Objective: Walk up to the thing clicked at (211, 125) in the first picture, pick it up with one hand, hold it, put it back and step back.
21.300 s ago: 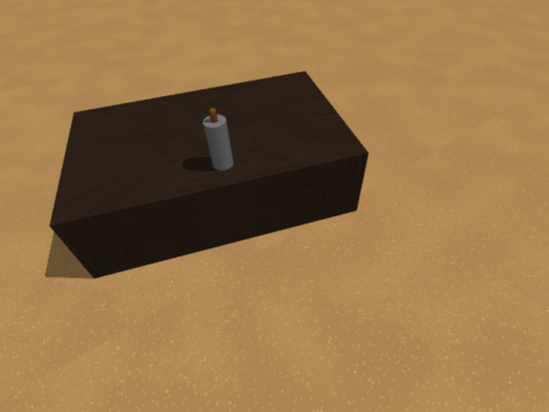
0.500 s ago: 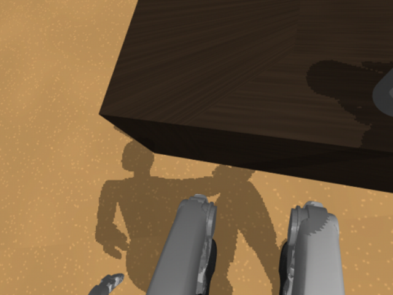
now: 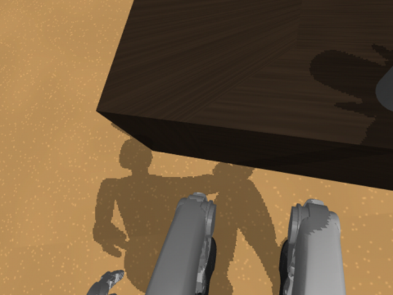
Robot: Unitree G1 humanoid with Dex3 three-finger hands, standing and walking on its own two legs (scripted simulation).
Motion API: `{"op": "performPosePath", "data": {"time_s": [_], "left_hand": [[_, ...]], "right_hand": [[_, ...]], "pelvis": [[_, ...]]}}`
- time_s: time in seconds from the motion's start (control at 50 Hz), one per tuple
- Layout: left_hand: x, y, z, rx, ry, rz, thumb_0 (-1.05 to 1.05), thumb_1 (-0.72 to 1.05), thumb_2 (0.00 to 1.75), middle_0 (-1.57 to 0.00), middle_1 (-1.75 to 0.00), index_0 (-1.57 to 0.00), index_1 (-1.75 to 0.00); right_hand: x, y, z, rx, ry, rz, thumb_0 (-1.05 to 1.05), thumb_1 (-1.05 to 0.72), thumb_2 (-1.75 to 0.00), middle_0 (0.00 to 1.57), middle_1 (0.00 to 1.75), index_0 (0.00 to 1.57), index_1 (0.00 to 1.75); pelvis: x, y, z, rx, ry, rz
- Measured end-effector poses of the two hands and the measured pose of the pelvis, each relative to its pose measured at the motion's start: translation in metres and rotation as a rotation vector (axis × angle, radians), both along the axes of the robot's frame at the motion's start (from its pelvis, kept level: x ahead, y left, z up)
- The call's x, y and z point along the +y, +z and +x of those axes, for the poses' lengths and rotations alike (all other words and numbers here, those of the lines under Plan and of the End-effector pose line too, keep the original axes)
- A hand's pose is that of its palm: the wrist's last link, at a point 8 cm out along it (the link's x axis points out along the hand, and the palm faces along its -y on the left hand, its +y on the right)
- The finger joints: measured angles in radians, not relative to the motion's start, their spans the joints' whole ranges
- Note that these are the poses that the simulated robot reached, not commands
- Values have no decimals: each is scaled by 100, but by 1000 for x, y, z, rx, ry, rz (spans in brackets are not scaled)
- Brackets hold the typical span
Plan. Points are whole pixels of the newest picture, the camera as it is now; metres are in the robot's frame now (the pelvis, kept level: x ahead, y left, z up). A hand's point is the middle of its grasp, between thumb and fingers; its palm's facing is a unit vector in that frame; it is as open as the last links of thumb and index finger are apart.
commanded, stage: open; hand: right
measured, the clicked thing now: out of the picture +0.52 -0.31 +0.05
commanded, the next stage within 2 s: withdraw in 0.06 s
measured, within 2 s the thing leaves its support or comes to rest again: neither
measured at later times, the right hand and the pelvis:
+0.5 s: hand out of the picture +0.50 -0.37 +0.08, palm faces +0.48 +0.88 -0.04, open 17.4 cm; pelvis +0.00 +0.00 +0.03, yaw +0 degrees
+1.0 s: hand out of the picture +0.43 -0.46 +0.22, palm faces +0.58 +0.73 -0.36, open 17.0 cm; pelvis +0.03 -0.02 +0.21, yaw -4 degrees
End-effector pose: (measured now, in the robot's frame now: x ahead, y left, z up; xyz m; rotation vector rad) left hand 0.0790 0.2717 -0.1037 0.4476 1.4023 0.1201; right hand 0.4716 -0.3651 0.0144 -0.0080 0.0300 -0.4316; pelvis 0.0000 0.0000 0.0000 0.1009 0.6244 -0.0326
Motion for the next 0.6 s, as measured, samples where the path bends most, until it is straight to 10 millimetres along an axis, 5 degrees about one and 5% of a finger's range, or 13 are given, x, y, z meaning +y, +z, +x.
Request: {"op": "performPosePath", "data": {"time_s": [0.34, 0.46, 0.6], "left_hand": [[-2, 3, 11, -32, 1, 3, 1, 90, 90, -21, -31, -21, -32], [-7, 18, 13, -47, 26, -3, 1, 90, 90, -20, -31, -21, -31], [-12, 62, 16, -78, 39, -7, 1, 90, 89, -20, -30, -21, -31]], "right_hand": [[-7, 9, -2, -19, -16, -14, -1, 55, -9, 17, 14, 18, 14], [-31, 48, -9, -28, -51, -42, -1, 55, -6, 9, 9, 10, 8], [-70, 112, -25, -12, -76, -50, -2, 56, -4, 6, 6, 7, 6]], "pelvis": [[-2, 2, 0, -10, -2, 5], [-3, 19, 0, -22, -4, 6], [-5, 60, 5, -36, -16, 12]]}}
